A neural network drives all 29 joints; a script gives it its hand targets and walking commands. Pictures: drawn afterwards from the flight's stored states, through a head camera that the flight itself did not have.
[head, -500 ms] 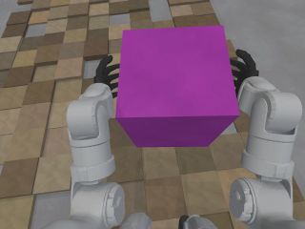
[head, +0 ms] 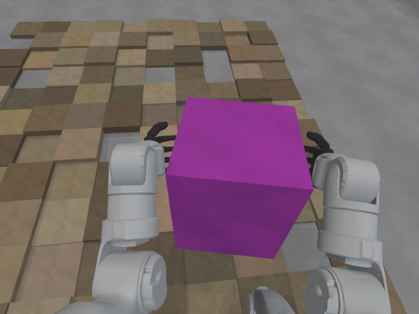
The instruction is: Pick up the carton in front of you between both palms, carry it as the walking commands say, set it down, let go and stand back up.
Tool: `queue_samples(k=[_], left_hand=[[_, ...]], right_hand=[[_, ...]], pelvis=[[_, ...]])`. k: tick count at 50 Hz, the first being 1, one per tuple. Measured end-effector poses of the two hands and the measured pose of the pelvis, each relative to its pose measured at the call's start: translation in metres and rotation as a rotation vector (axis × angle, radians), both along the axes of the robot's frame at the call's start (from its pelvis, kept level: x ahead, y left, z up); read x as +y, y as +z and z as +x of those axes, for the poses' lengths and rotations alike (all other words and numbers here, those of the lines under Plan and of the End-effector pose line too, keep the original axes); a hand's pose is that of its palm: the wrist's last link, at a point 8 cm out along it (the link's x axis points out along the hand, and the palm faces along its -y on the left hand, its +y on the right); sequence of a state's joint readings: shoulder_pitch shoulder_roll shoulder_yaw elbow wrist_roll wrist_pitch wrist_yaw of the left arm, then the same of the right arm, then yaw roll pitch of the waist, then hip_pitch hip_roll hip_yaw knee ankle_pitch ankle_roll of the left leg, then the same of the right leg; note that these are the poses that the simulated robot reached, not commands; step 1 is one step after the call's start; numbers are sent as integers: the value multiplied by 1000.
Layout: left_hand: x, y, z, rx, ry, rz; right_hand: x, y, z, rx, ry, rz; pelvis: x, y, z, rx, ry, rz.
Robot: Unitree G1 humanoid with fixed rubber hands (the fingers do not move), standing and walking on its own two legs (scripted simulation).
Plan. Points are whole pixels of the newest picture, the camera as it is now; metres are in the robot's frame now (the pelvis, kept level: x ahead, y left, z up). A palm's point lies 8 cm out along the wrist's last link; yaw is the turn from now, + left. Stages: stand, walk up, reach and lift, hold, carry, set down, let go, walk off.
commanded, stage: carry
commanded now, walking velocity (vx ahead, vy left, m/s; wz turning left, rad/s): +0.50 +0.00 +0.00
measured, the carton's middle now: (232, 180) +0.37 -0.01 +0.02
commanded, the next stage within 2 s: none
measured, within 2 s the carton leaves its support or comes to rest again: neither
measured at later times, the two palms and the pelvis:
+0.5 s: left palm (189, 76) +0.58 +0.09 +0.11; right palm (317, 82) +0.60 -0.21 +0.10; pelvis +0.32 -0.06 +0.00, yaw +1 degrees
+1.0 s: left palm (181, 16) +0.91 +0.14 +0.09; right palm (278, 22) +0.89 -0.16 +0.09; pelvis +0.63 +0.00 +0.02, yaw -2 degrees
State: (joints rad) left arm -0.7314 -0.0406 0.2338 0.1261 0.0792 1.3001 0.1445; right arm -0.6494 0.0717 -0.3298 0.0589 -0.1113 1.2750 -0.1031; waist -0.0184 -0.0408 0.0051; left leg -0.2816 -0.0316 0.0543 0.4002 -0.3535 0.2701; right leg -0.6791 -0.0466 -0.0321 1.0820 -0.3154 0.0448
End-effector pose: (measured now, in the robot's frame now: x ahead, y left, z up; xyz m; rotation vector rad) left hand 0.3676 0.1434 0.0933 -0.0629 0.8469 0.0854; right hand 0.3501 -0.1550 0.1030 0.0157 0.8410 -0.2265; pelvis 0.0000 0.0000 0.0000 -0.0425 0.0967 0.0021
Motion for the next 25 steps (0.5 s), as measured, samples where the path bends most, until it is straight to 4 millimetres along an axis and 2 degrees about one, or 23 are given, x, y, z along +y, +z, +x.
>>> queue_samples(k=[7,12,19,25], left_hand=[[-22,-17,46,-82,64,-40],[-41,-11,94,-171,71,24],[-50,2,153,-145,91,72],[-52,14,216,-165,89,73]], right_hand=[[-23,-22,46,-87,-48,56],[-42,-26,107,-169,15,67],[-51,-18,180,-140,73,74],[-53,-2,246,-160,82,64]], pelvis=[[-18,-3,94,0,-14,29],[-41,-18,173,-41,5,49],[-58,-7,250,-41,17,46],[-60,-1,320,-43,8,59]])
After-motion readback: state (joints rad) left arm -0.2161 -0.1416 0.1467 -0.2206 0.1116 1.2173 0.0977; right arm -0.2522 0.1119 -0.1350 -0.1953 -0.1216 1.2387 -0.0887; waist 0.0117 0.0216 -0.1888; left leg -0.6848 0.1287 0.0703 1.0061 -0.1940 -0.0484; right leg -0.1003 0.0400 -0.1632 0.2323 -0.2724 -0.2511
